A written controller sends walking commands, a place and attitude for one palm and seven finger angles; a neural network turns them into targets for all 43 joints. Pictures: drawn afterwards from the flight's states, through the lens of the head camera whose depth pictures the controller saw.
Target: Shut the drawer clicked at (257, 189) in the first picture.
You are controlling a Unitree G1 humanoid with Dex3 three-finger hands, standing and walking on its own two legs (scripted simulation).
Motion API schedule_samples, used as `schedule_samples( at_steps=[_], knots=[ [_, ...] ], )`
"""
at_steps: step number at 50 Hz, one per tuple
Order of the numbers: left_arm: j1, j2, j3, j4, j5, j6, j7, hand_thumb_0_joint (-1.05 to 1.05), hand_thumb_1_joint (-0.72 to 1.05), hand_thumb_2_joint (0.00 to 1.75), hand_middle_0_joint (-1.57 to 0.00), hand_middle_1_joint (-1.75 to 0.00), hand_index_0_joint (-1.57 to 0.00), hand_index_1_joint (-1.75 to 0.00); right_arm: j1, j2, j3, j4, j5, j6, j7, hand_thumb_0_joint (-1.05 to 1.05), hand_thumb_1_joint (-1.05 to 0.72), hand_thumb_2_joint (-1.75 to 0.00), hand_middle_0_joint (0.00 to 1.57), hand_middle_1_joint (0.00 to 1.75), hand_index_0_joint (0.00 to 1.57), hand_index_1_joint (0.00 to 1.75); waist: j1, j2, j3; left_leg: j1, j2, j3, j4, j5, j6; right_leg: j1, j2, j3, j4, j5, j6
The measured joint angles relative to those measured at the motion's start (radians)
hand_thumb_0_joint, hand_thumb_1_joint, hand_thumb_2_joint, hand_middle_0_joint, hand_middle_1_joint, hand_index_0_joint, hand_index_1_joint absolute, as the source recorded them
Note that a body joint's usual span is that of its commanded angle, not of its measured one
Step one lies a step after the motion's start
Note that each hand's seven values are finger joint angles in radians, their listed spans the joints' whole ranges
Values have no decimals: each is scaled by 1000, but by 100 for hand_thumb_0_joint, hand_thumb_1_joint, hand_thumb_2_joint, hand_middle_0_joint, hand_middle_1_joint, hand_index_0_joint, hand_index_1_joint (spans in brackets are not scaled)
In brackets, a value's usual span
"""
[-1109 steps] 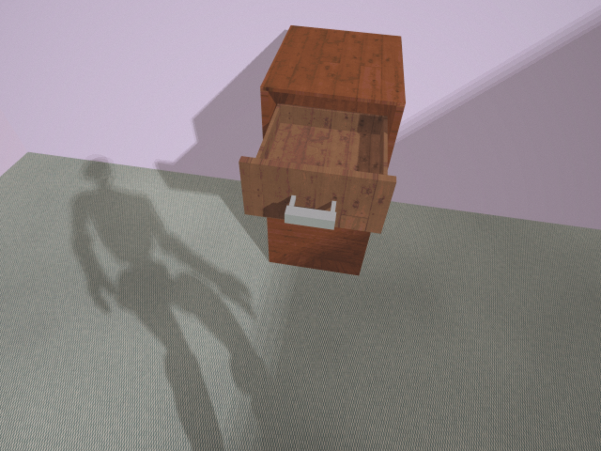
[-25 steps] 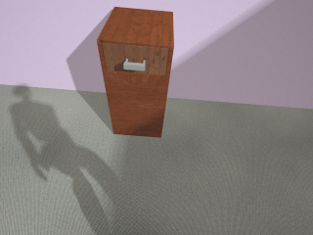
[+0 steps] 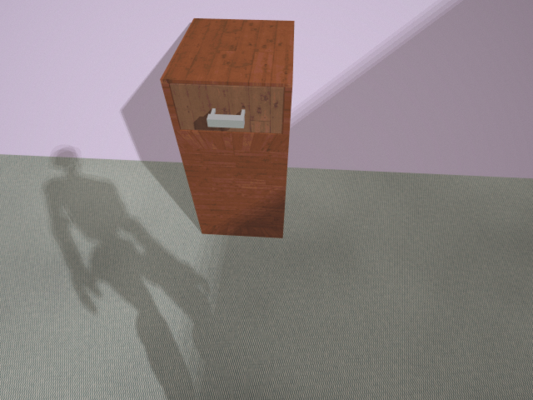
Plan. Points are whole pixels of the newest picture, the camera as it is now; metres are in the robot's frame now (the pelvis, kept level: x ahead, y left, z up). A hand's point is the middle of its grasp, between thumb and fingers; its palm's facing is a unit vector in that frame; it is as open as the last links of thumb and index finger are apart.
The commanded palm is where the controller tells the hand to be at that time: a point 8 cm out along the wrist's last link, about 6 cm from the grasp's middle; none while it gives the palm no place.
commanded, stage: look to check the result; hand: left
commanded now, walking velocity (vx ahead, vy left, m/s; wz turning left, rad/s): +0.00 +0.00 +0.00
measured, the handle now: (227, 116) +0.87 +0.17 -0.09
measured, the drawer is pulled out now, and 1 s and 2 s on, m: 0.00 0.00 0.00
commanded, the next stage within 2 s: stand and wait in 0.04 s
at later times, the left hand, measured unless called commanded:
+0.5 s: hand out of the picture +0.02 +0.17 -0.17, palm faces +0.04 -0.98 -0.20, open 7.4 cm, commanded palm none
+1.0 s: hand out of the picture +0.01 +0.17 -0.17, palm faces +0.04 -0.98 -0.20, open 7.4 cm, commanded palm none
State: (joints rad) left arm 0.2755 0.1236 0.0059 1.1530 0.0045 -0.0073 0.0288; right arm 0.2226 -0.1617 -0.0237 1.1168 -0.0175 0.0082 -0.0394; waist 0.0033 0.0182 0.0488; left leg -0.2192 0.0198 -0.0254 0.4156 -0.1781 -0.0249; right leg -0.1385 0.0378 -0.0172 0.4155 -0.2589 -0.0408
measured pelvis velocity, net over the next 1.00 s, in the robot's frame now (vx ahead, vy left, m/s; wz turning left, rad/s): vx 0.01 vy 0.00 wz -0.01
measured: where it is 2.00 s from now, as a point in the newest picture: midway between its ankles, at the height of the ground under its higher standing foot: outside the picture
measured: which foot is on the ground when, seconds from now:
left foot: down 0.00-1.00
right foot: down 0.00-1.00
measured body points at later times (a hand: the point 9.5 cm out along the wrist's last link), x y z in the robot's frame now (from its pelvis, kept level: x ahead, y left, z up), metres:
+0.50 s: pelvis +0.01 -0.01 +0.00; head +0.03 -0.02 +0.45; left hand +0.02 +0.22 -0.16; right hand -0.01 -0.22 -0.17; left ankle +0.03 +0.14 -0.74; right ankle -0.02 -0.09 -0.74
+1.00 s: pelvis +0.01 +0.00 +0.00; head +0.02 -0.01 +0.45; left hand +0.01 +0.22 -0.16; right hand +0.00 -0.22 -0.16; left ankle +0.03 +0.14 -0.74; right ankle -0.02 -0.09 -0.74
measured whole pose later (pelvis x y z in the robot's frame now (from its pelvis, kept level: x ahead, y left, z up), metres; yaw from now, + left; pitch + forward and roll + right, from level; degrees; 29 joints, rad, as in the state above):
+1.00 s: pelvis +0.01 +0.00 +0.00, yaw -1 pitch -2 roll +0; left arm 0.27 0.14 0.02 1.14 0.00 -0.01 0.03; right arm 0.27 -0.14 -0.02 1.14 -0.02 0.00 -0.04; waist 0.00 0.01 0.05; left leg -0.18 0.03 -0.02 0.40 -0.19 -0.03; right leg -0.10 0.05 -0.01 0.39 -0.26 -0.05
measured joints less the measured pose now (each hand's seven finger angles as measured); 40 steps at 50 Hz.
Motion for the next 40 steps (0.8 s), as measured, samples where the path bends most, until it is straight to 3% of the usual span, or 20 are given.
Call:
schedule_samples(
  at_steps=[40],
  knots=[
    [-5,9,12,-11,-3,0,4,0,90,90,-20,-30,-20,-30,52,28,9,27,1,-3,-6,0,-91,-90,20,30,20,30,-9,-4,6,37,11,11,-13,-14,-8,36,10,11,-21,-4,-8]
  ],
)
